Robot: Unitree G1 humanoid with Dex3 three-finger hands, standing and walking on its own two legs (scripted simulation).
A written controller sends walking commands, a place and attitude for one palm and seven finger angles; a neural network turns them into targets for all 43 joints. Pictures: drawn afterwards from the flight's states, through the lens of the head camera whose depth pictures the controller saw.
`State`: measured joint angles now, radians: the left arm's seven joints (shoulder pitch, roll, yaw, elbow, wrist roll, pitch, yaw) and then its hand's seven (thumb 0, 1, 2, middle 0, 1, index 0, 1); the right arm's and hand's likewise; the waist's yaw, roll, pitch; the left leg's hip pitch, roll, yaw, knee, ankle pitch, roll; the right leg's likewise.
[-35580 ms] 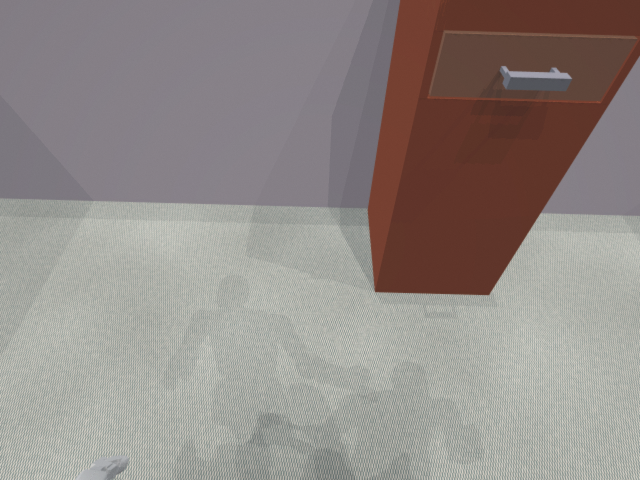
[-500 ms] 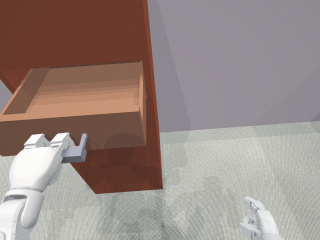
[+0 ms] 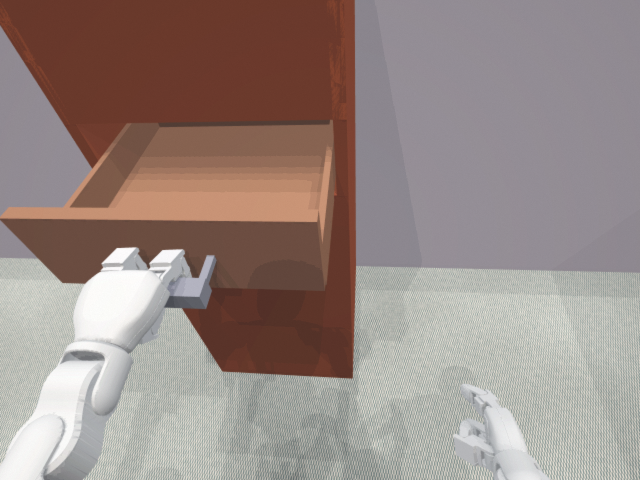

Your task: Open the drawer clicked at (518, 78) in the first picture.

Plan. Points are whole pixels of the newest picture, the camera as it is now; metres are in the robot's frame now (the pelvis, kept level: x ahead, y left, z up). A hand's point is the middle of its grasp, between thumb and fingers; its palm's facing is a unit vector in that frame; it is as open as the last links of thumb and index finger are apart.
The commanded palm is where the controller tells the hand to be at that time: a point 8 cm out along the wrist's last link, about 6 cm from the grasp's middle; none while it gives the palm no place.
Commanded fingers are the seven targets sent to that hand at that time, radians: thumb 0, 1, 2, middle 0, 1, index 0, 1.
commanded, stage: pull the drawer open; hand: left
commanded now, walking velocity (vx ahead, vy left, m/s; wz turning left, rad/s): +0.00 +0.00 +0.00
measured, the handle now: (162, 276) +0.30 +0.25 +0.10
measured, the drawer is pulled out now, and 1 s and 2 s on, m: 0.20 0.24 0.25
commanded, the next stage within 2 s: open the thumb to release the handle in 1.48 s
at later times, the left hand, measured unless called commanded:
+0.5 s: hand (148, 323) +0.25 +0.26 +0.08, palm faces +0.03 -0.02 -1.00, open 6.0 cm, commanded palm +0.23 +0.27 +0.14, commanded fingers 0.00 0.90 0.90 -0.40 -1.35 -0.40 -1.35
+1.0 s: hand (131, 363) +0.20 +0.25 +0.08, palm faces +0.03 -0.06 -1.00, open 6.2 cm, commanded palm +0.18 +0.27 +0.14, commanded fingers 0.00 0.90 0.90 -0.40 -1.35 -0.40 -1.35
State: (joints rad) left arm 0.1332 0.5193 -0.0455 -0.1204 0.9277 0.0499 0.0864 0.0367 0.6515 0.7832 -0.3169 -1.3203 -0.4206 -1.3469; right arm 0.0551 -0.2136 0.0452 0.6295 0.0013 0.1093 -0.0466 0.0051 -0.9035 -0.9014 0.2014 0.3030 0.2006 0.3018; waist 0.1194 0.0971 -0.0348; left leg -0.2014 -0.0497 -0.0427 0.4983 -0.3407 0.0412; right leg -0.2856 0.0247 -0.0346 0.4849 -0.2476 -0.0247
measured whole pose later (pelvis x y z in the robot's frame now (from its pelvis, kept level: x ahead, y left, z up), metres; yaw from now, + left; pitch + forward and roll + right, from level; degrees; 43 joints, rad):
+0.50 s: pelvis -0.03 -0.02 +0.00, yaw -1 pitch +2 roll +1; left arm 0.02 0.55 0.05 0.11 0.91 -0.06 0.11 0.03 0.66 0.80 -0.35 -1.35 -0.40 -1.35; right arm 0.12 -0.26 -0.01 0.66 0.02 0.05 -0.09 0.01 -0.91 -0.90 0.20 0.30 0.20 0.30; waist 0.08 0.07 -0.02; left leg -0.25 -0.03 -0.02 0.52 -0.31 0.01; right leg -0.35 0.04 -0.02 0.53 -0.21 -0.05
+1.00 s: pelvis +0.00 +0.00 -0.01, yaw -3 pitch +5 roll -1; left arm 0.57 0.54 0.12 -0.41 0.86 0.02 0.18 0.03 0.68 0.73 -0.29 -1.35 -0.36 -1.29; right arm 0.12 -0.28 -0.01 0.58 0.01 0.07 -0.03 0.01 -0.90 -0.90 0.20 0.30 0.20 0.30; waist 0.07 0.08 -0.07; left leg -0.26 -0.02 0.01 0.57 -0.39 0.04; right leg -0.36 0.06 0.01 0.55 -0.27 -0.03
